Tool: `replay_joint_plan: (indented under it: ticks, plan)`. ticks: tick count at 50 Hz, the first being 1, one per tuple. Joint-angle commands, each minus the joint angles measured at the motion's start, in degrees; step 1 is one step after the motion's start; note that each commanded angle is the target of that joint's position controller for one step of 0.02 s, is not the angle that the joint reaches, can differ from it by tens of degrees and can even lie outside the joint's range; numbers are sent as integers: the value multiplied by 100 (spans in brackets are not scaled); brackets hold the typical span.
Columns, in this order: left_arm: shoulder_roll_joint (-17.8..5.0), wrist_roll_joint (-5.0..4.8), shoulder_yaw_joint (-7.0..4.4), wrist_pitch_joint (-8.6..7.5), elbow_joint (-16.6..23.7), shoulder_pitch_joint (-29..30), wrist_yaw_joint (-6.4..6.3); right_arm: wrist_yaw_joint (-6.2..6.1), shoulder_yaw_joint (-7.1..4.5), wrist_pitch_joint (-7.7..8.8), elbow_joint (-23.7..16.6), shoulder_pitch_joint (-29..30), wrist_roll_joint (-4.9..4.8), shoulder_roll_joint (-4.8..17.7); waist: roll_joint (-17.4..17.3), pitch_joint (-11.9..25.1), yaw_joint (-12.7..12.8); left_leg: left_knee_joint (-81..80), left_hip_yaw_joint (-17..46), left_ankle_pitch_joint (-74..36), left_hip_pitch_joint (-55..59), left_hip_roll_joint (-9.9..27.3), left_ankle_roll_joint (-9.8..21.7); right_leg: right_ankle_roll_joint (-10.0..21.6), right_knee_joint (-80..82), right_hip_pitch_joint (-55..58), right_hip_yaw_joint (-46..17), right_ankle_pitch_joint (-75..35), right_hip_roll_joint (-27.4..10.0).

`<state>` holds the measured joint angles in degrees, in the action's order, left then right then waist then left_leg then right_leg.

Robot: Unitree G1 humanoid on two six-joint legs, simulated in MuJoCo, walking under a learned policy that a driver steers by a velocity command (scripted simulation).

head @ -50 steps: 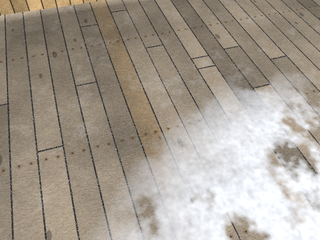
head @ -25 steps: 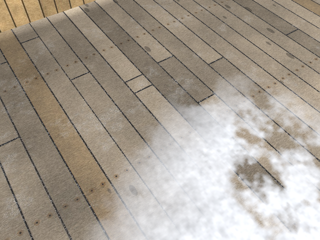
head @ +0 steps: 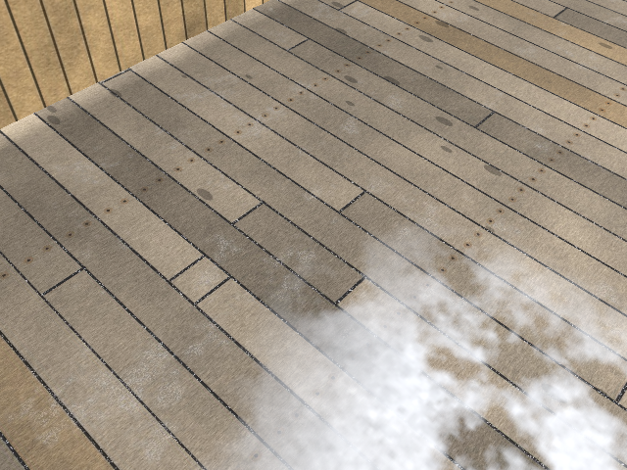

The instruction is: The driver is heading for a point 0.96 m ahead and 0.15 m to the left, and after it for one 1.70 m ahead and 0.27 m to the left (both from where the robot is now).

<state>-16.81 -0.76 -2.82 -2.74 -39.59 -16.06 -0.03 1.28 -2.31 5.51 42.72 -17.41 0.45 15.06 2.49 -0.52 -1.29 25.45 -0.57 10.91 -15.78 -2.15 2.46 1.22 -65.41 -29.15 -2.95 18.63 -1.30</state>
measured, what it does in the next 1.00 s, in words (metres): walks ahead, turning left: right foot, then left foot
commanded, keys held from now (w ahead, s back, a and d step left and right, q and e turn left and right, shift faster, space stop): w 0.24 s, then w+q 0.76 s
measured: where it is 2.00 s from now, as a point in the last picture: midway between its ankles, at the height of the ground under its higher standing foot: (241, 295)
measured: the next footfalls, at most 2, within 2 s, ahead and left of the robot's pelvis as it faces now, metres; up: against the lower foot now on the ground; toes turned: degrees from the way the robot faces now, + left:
right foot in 0.34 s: +0.35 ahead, -0.15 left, +0.00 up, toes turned +0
left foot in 0.86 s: +0.59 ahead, +0.15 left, +0.00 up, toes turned +19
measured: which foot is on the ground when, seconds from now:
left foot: down 0.00-0.36, up 0.38-0.84, down 0.86-1.00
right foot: up 0.00-0.32, down 0.34-0.88, up 0.90-1.00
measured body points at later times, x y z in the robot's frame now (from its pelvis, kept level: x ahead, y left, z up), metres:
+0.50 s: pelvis +0.27 -0.05 +0.00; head +0.29 -0.06 +0.45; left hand +0.40 +0.22 -0.09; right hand +0.34 -0.33 -0.13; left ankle +0.21 +0.10 -0.65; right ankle +0.31 -0.15 -0.74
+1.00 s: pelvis +0.52 +0.05 -0.01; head +0.55 +0.07 +0.44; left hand +0.53 +0.35 -0.12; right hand +0.74 -0.16 -0.10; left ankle +0.55 +0.13 -0.74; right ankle +0.49 -0.13 -0.64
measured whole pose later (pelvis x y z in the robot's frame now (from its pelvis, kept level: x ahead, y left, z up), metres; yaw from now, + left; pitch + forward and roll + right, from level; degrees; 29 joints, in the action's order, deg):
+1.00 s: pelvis +0.52 +0.05 -0.01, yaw +22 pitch +1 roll -1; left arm -17.1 -0.6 -3.3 -5.9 -44.4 -11.6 0.0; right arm 2.0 -4.1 2.4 38.8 -12.7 -0.8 17.0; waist 0.5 -4.0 -0.1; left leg 30.2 -0.1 10.0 -21.2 -4.7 5.4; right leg -0.2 -68.3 -23.4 -1.6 22.4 -3.6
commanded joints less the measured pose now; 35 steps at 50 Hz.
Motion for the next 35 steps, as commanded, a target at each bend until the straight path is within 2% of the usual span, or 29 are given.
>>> replay_joint_plan:
  ticks: [1,3,6,8,11,13,14,15,16,17,18,19,20,21,22,23,25,28,32,35]
  plan:
    - [-316,41,-91,-89,467,180,3,-40,-179,97,-228,-30,-51,762,-878,52,30,-1521,1648,-469,850,1437,1042,-77,541,-1002,-120,-388,-414]
    - [-207,63,-36,-115,555,531,9,-68,-214,69,-126,-117,-77,893,-715,-20,-56,-1631,1371,-889,940,1446,1073,-156,1286,-1102,-52,-812,-448]
    - [-83,41,21,-170,621,1034,66,-92,-226,3,26,-270,-119,1001,-718,-99,-235,-1679,931,-1134,991,1317,953,-202,2361,-865,83,-1641,-370]
    - [-75,5,31,-201,674,1364,116,-97,-227,-34,143,-436,-147,1049,-698,-176,-360,-1643,765,-1184,1009,1295,898,-213,2878,-635,192,-1997,-264]
    - [-115,-43,20,-243,810,1777,202,-101,-230,-113,318,-687,-173,1089,-692,-298,-458,-1517,813,-1265,1321,1478,856,-115,3302,-552,223,-2012,-164]
    - [-191,-41,-7,-280,893,1909,255,-122,-251,-177,399,-748,-194,1136,-710,-346,-397,-1314,931,-1560,1580,1621,785,29,3546,-450,194,-1689,-113]
    - [-263,-33,-42,-300,887,1809,265,-137,-264,-210,422,-733,-199,1175,-728,-296,-278,-1143,991,-1858,1668,1651,735,99,3671,-218,199,-1518,-56]
    - [-379,-14,-103,-320,815,1492,256,-151,-285,-237,415,-639,-205,1251,-760,-124,-46,-783,962,-2525,1653,1594,667,191,3822,320,281,-1413,62]
    - [-583,15,-222,-328,609,793,213,-160,-270,-252,392,-541,-207,1236,-676,311,342,-27,775,-3168,1438,1347,538,339,4030,1392,378,-1552,160]
    - [-897,90,-346,-317,410,-158,144,-158,-180,-228,276,-447,-131,1025,-518,1064,779,1225,596,-2595,587,1062,343,603,3761,3023,-66,-1714,-367]
    - [-1437,213,-474,-258,329,-863,79,-155,1,-140,83,-858,-64,415,695,1973,797,3398,131,-142,-1585,230,-87,1256,3800,5243,-2196,-1209,-1886]
    - [-1137,154,-395,-217,282,-979,82,-145,-5,-53,142,-1002,-167,546,1255,2378,807,4420,737,2234,-2368,37,-148,1593,4493,5287,-3673,-442,-2362]
    - [-792,88,-281,-205,247,-664,74,-128,-161,-41,83,-607,-305,1012,762,1421,786,4799,859,1919,-2803,353,-145,1364,4663,4561,-2957,-68,-2145]
    - [-606,59,-219,-204,247,-324,70,-122,-172,-49,0,-255,-311,1005,528,828,649,4691,686,1444,-2804,600,-137,1188,4826,3805,-2161,-189,-1890]
    - [-458,79,-173,-224,212,16,91,-134,-180,-82,-26,-80,-249,918,307,431,468,4433,621,1074,-2648,755,-163,1092,5082,3113,-1668,-436,-1650]
    - [-318,112,-139,-280,194,251,109,-146,-214,-159,2,-113,-207,854,391,222,283,4218,663,785,-2362,906,-186,1016,5307,2610,-1236,-777,-1465]
    - [-303,143,-170,-378,99,478,121,-142,-187,-310,79,-323,-219,580,381,76,63,4130,643,477,-1958,963,-268,1032,5647,2031,-660,-1323,-1370]
    - [-439,173,-238,-457,-91,499,84,-164,-204,-400,-70,-56,-180,511,154,-130,5,3691,751,-137,-2268,987,-370,1056,5832,1971,9,-1990,-1356]
    - [-631,144,-291,-401,-268,368,-6,-22,-145,-329,-282,590,-166,372,28,-274,214,2263,474,-1305,-2192,924,-322,901,5874,2187,782,-2253,-1191]
    - [-815,78,-351,-317,-435,59,-44,91,-95,-320,-548,1213,-161,303,-94,-464,466,1566,202,-1424,-2248,879,-203,860,5847,2598,1018,-2255,-1368]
